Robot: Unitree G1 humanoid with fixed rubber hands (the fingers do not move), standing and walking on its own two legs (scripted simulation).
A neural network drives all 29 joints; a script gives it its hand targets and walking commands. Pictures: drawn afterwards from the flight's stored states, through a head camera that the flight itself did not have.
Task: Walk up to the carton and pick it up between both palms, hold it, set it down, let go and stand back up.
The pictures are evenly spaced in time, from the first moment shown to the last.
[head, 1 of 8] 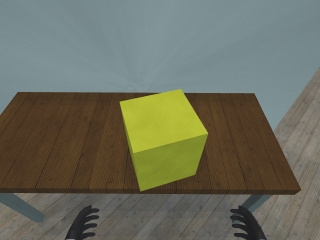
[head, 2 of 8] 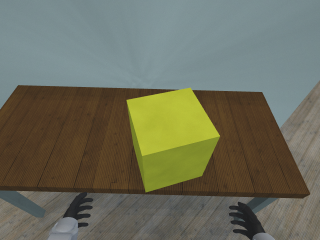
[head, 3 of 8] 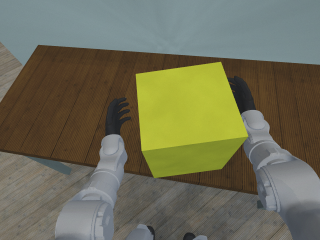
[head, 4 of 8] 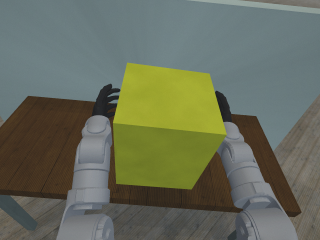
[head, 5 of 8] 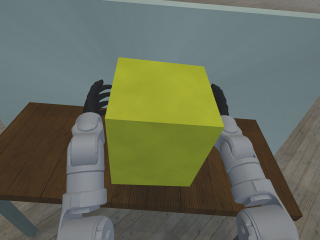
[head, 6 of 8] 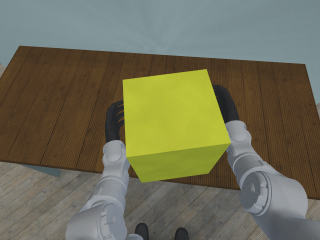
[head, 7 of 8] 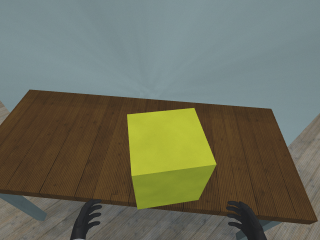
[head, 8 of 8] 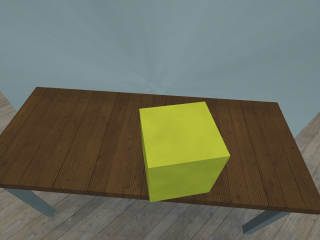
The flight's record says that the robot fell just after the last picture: no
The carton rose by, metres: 0.23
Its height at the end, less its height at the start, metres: +0.00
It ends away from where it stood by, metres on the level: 0.02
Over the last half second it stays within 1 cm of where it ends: yes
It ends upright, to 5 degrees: yes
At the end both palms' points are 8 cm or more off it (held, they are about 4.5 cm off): yes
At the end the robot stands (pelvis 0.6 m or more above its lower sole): yes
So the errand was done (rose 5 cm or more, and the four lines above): yes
